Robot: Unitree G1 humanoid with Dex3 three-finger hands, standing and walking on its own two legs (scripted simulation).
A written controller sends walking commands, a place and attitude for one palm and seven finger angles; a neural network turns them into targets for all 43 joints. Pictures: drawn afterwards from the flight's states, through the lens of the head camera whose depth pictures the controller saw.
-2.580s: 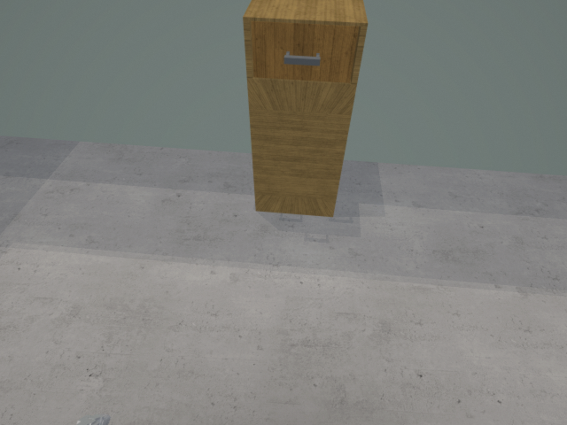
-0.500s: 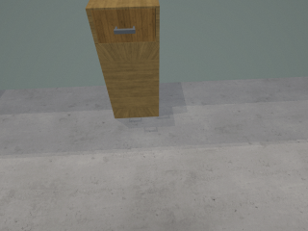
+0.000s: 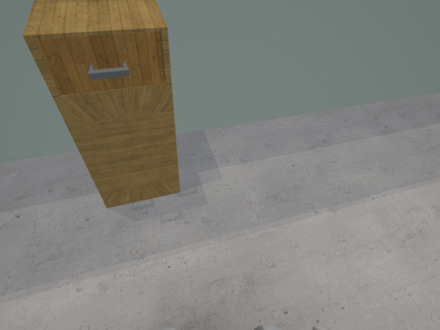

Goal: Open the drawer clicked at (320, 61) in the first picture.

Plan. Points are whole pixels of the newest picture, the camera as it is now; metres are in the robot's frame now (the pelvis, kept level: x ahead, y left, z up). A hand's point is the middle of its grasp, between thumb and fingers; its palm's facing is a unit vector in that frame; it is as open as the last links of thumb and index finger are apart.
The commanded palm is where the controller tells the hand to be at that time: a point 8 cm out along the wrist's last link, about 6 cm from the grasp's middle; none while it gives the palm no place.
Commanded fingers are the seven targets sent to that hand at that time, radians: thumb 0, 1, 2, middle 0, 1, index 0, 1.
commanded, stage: walk to a spot facing it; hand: left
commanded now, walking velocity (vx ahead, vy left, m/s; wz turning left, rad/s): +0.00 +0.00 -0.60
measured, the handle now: (109, 69) +0.78 +0.42 +0.02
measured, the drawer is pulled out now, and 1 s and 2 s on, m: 0.00 0.00 0.00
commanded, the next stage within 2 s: turn to face it in 0.22 s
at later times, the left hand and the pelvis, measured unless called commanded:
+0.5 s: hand (174, 266) +0.27 +0.12 -0.15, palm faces -0.23 -0.95 -0.23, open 7.4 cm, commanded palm none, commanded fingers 0.00 0.90 0.90 -0.20 -0.30 -0.20 -0.30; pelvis +0.10 -0.02 +0.00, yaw -11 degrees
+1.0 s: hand (122, 300) +0.19 +0.22 -0.15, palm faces +0.12 -0.95 -0.27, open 7.3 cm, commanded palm none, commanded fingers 0.00 0.90 0.90 -0.20 -0.30 -0.20 -0.30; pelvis +0.11 -0.01 +0.01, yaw +5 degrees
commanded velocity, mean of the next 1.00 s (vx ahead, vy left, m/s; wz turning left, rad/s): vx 0.00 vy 0.00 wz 0.25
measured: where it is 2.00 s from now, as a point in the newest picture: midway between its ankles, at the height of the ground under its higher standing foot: outside the picture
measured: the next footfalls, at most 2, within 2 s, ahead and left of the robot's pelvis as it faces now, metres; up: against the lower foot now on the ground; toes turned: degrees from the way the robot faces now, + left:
right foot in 0.34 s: +0.15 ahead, -0.13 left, +0.00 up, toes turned -18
left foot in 0.66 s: +0.18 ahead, +0.10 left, +0.00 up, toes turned +2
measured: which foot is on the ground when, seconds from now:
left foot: down 0.00-0.34, up 0.36-0.64, down 0.66-1.00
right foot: up 0.00-0.32, down 0.34-0.68, up 0.70-1.00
